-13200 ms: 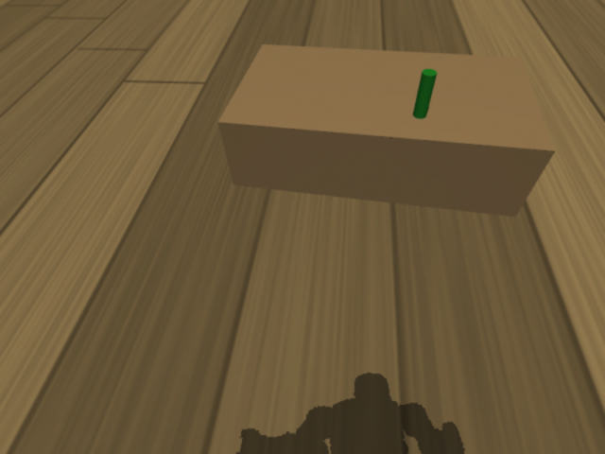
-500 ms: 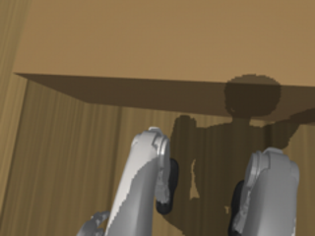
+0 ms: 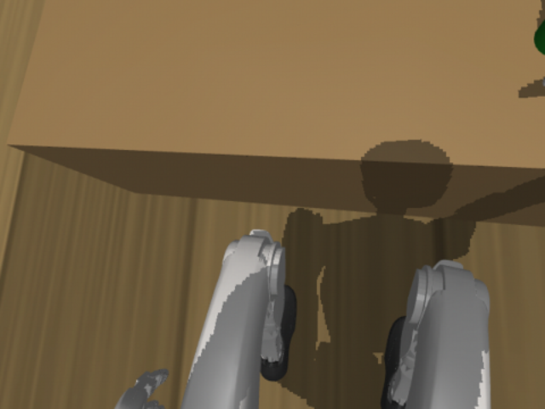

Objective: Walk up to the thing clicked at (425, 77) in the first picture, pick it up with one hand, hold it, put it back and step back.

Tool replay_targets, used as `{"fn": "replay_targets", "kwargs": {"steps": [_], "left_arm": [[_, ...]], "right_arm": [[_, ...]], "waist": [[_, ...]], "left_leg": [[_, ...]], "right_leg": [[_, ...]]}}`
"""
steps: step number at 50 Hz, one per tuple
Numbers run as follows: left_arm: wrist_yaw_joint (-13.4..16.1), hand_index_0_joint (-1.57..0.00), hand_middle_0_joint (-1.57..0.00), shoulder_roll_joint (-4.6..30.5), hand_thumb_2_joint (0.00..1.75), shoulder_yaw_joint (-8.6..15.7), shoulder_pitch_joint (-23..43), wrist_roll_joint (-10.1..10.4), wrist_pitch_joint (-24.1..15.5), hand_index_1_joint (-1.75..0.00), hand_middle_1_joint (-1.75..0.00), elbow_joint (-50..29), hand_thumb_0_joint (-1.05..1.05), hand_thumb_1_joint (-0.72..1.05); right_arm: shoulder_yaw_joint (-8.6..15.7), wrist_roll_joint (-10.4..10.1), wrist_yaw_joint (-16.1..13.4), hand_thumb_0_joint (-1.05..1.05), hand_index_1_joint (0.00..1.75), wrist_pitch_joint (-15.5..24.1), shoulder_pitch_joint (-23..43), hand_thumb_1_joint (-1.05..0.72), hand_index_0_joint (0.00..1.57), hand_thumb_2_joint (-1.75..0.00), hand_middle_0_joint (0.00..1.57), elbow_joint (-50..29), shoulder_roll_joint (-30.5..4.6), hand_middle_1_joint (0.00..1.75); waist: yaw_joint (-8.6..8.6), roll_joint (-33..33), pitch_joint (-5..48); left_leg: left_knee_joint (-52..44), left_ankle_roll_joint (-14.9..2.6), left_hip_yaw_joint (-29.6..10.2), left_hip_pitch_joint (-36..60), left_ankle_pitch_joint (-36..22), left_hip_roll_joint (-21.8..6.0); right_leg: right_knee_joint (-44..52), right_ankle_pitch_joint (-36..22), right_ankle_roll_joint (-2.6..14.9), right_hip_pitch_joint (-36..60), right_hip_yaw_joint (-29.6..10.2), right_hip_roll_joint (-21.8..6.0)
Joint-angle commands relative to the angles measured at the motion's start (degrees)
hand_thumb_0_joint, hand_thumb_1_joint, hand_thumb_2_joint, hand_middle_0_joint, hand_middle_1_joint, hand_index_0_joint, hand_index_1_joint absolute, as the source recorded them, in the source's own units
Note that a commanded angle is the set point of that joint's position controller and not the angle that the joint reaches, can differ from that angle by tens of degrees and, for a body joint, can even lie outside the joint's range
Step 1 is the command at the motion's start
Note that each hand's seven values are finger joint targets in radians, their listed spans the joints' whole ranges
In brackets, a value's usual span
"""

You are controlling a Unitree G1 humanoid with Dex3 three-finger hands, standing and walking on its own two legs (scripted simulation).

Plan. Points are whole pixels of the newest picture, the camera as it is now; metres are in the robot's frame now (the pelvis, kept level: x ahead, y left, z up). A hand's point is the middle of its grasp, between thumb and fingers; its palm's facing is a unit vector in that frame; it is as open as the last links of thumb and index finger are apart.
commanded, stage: rest palm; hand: right
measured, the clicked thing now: out of the picture +0.59 -0.25 +0.05
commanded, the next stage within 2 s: close in 0.18 s
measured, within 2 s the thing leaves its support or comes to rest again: leaves its support in 1.38 s
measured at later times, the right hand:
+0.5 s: hand out of the picture +0.58 -0.24 +0.02, palm faces +0.17 +0.99 -0.02, open 16.3 cm
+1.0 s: hand out of the picture +0.58 -0.24 +0.02, palm faces +0.17 +0.98 -0.02, open 8.0 cm
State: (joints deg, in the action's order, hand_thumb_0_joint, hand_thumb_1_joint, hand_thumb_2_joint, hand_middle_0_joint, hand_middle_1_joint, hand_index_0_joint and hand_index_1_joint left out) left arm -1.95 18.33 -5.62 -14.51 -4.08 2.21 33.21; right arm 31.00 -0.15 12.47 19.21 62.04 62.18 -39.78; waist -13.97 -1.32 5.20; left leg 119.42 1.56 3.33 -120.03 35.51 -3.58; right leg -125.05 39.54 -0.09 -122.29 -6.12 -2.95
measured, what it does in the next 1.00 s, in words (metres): stands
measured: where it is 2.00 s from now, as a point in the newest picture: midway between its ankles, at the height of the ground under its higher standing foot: (334, 366)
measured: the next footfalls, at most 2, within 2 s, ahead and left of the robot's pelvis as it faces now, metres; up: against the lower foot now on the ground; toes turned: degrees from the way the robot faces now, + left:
none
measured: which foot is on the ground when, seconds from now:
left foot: down 0.00-1.00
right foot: down 0.00-1.00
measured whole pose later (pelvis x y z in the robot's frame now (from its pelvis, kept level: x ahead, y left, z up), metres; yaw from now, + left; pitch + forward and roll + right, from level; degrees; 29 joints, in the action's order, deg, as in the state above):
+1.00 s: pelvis +0.00 +0.00 -0.01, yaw +0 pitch +36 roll +7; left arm -2.6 17.5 -5.6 -14.3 -4.7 4.2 33.6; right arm 29.2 1.4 9.5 20.4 64.9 63.9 -38.6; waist -14.5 -1.4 4.4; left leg 120.9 1.6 3.0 -121.3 35.9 -3.8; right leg -126.3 39.7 -0.1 -123.5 -6.0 -2.5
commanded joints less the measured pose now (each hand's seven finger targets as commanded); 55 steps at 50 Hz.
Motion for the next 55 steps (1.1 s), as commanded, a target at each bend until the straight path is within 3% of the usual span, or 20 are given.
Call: {"fn": "replay_targets", "kwargs": {"steps": [1, 3, 4, 6, 8, 9, 14, 16, 26, 32, 37, 38, 40, 43, 45, 49, 50, 53, 55], "left_arm": [[0.5, -0.19, -0.19, 12.54, 0.9, 5.06, -12.57, -0.12, -0.19, -0.3, -0.29, -0.48, 0.0, 0.89], [0.54, -0.19, -0.19, 12.54, 0.9, 5.47, -12.56, -0.2, -0.03, -0.3, -0.3, 0.04, 0.0, 0.9], [0.51, -0.19, -0.19, 12.34, 0.9, 5.18, -11.73, -0.22, -0.04, -0.3, -0.3, -0.23, 0.0, 0.9], [0.56, -0.18, -0.2, 12.5, 0.94, 5.58, -11.94, -0.27, 0.03, -0.31, -0.28, -0.14, 0.0, 0.83], [0.49, -0.18, -0.2, 12.19, 0.95, 5.41, -11.48, -0.32, 0.07, -0.31, -0.28, -0.15, 0.0, 0.83], [0.46, -0.18, -0.2, 12.32, 0.94, 5.59, -11.71, -0.27, 0.1, -0.31, -0.28, -0.19, 0.0, 0.83], [0.41, -0.18, -0.2, 12.1, 0.94, 5.5, -11.28, -0.41, 0.41, -0.31, -0.28, -0.22, 0.0, 0.83], [0.32, -0.2, -0.21, 12.15, 0.92, 5.21, -10.92, -0.46, 0.37, -0.31, -0.3, -0.35, 0.0, 0.88], [0.15, -0.19, -0.2, 12.63, 0.92, 4.75, -11.29, -0.65, 0.7, -0.31, -0.29, -0.55, 0.0, 0.87], [0.17, -0.19, -0.2, 12.57, 0.92, 4.39, -11.5, -0.73, 1.07, -0.3, -0.29, -0.53, 0.0, 0.87], [0.13, -0.19, -0.2, 12.76, 0.91, 4.28, -12.61, -0.94, 1.39, -0.3, -0.29, 0.04, 0.0, 0.88], [0.08, -0.19, -0.2, 12.74, 0.92, 4.29, -12.72, -1.03, 1.39, -0.3, -0.29, 0.38, 0.0, 0.87], [0.02, -0.19, -0.2, 12.82, 0.92, 4.28, -12.29, -0.73, 1.46, -0.3, -0.29, -0.33, 0.0, 0.87], [-0.01, -0.19, -0.19, 12.81, 0.91, 4.23, -12.23, -0.82, 1.68, -0.3, -0.29, -0.38, 0.0, 0.88], [-0.11, -0.19, -0.2, 12.68, 0.91, 4.43, -12.21, -0.88, 1.78, -0.3, -0.29, -0.31, 0.0, 0.88], [0.07, -0.19, -0.2, 12.8, 0.91, 5.03, -12.47, -0.56, 1.68, -0.3, -0.29, -0.3, 0.0, 0.88], [0.08, -0.19, -0.19, 12.47, 0.91, 4.73, -12.43, -0.64, 1.8, -0.3, -0.29, -0.36, 0.0, 0.88], [0.21, -0.19, -0.2, 12.37, 0.9, 4.83, -11.83, -0.54, 1.65, -0.3, -0.29, -0.31, 0.0, 0.88], [0.19, -0.19, -0.2, 12.54, 0.9, 4.9, -11.69, -0.72, 1.66, -0.3, -0.29, 0.01, 0.0, 0.89]], "right_arm": [[-0.13, -0.78, -0.9, 0.0, 0.05, 4.05, 23.65, 0.53, 0.03, -0.06, 0.04, -12.46, -13.47, 0.05], [0.12, -0.6, -1.38, 0.0, 0.05, 4.43, 25.33, 0.52, 0.03, -0.07, 0.04, -15.08, -14.19, 0.05], [-0.77, -0.36, -1.53, 0.0, 0.06, 4.36, 23.5, 0.53, 0.03, -0.06, 0.04, -12.47, -13.41, 0.05], [-1.23, -0.46, -1.69, 0.0, 0.07, 4.51, 24.56, 0.47, 0.04, -0.11, 0.04, -12.66, -11.51, 0.07], [-1.47, -0.41, -1.84, 0.0, 0.07, 4.67, 24.16, 0.47, 0.04, -0.11, 0.04, -11.01, -11.58, 0.07], [-0.99, -0.18, -1.99, 0.0, 0.08, 4.83, 24.11, 0.47, 0.05, -0.12, 0.06, -12.18, -12.56, 0.08], [-1.33, -0.2, -1.92, 0.0, 0.09, 5.4, 25.96, 0.48, 0.08, -0.11, 0.08, -10.66, -12.3, 0.09], [-1.11, -0.08, -1.81, 0.0, 0.15, 5.29, 23.52, 0.45, 0.22, -0.1, 0.23, -8.72, -11.97, 0.15], [-0.76, 0.23, -1.85, 0.0, 0.32, 6.11, 27.68, 0.4, 0.45, -0.19, 0.47, -8.12, -13.97, 0.32], [-1.01, 0.77, -2.16, 0.0, 0.5, 5.47, 28.96, 0.32, 0.69, -0.32, 0.7, -7.9, -14.84, 0.5], [-1.12, 0.98, -2.52, 0.0, 0.7, 5.05, 27.82, 0.2, 0.93, -0.46, 0.94, -7.5, -13.97, 0.7], [-0.73, 1.02, -2.62, 0.0, 0.72, 5.34, 29.9, 0.19, 0.94, -0.48, 0.95, -10.85, -15.51, 0.72], [-1.5, 1.23, -2.66, 0.0, 0.76, 4.64, 26.85, 0.13, 0.99, -0.52, 1.01, -6.82, -13.23, 0.76], [-0.57, 0.93, -2.79, 0.0, 0.87, 4.96, 26.42, 0.02, 1.07, -0.63, 1.08, -9.04, -14.47, 0.86], [-2.05, 0.73, -2.78, 0.0, 0.91, 4.75, 26.99, -0.04, 1.11, -0.68, 1.12, -9.84, -12.28, 0.91], [-0.95, 0.49, -3.28, 0.0, 1.07, 5.11, 26.42, -0.22, 1.23, -0.85, 1.24, -12.64, -13.77, 1.06], [-1.79, 0.74, -3.42, 0.0, 1.11, 4.73, 24.74, -0.27, 1.26, -0.9, 1.27, -8.68, -11.86, 1.11], [-1.59, -0.06, -3.62, 0.0, 1.23, 5.2, 25.49, -0.38, 1.3, -1.06, 1.31, -10.67, -11.38, 1.23], [-1.83, 0.57, -3.68, 0.0, 1.32, 5.43, 24.71, -0.45, 1.37, -1.15, 1.38, -9.76, -11.77, 1.32]], "waist": [[-0.77, -14.64, 42.55], [-0.07, -15.98, 43.07], [0.12, -16.2, 41.91], [-1.09, -14.16, 41.82], [-1.05, -13.85, 39.78], [-0.4, -14.17, 40.99], [-0.8, -13.58, 41.49], [-0.7, -13.07, 39.73], [-1.46, -13.08, 40.73], [-1.27, -14.38, 41.38], [-1.88, -14.39, 41.77], [-1.35, -17.08, 42.01], [-1.9, -14.97, 40.05], [-0.95, -15.43, 41.77], [-1.61, -16.41, 40.91], [-0.6, -16.57, 42.84], [-1.88, -14.3, 40.66], [-1.2, -13.77, 39.44], [-1.22, -15.02, 38.61]], "left_leg": [[-10.83, -2.97, 2.1, 25.07, -12.81, 2.48], [-10.91, -3.1, 1.77, 24.46, -12.28, 2.43], [-10.84, -3.2, 1.64, 24.08, -11.97, 2.3], [-11.08, -2.98, 1.96, 24.12, -12.24, 2.3], [-11.35, -2.99, 1.68, 24.04, -11.25, 2.25], [-11.23, -3.04, 1.66, 24.41, -11.74, 2.23], [-11.27, -3.05, 1.45, 24.62, -10.71, 2.27], [-10.54, -3.08, 1.81, 23.58, -11.22, 2.27], [-10.03, -2.99, 1.9, 23.23, -9.93, 2.28], [-10.1, -3.04, 1.76, 23.93, -9.38, 2.4], [-9.07, -3.04, 2.29, 24.17, -12.53, 2.41], [-8.84, -3.22, 2.21, 23.53, -12.83, 2.41], [-9.17, -3.2, 2.59, 22.3, -11.57, 2.44], [-9.05, -3.23, 2.34, 23.5, -12.28, 2.39], [-9.12, -3.35, 2.41, 22.46, -11.68, 2.41], [-9.46, -3.4, 2.32, 23.21, -10.46, 2.39], [-9.66, -3.27, 2.58, 22.73, -10.07, 2.46], [-9.98, -3.26, 2.12, 22.47, -9.79, 2.39], [-9.44, -3.37, 2.28, 20.88, -9.57, 2.43]], "right_leg": [[14.82, -13.55, 1.36, 27.94, 2.34, 1.03], [15.1, -13.03, 1.22, 28.41, 2.6, 1.06], [15.26, -12.85, 1.15, 28.18, 2.85, 1.14], [15.14, -12.9, 1.23, 28.22, 2.43, 1.1], [15.06, -11.33, 1.42, 26.08, 2.77, 1.24], [15.19, -12.11, 1.31, 26.92, 2.78, 1.24], [14.95, -10.86, 1.49, 25.79, 2.87, 1.35], [14.81, -11.89, 1.25, 25.74, 2.78, 1.27], [13.96, -10.12, 1.43, 24.63, 2.62, 1.4], [13.96, -9.43, 1.42, 23.95, 2.92, 1.42], [13.19, -13.36, 1.02, 25.49, 2.55, 1.28], [13.33, -13.84, 0.88, 26.32, 2.53, 1.26], [13.82, -12.7, 0.95, 26.41, 2.11, 1.18], [13.41, -13.43, 1.04, 26.5, 2.41, 1.27], [13.85, -12.82, 0.93, 26.79, 2.33, 1.26], [14.55, -11.12, 1.0, 27.13, 2.25, 1.33], [14.46, -10.63, 1.13, 25.56, 2.15, 1.36], [14.31, -9.89, 1.31, 24.33, 2.48, 1.39], [14.35, -10.12, 1.1, 24.9, 2.3, 1.33]]}}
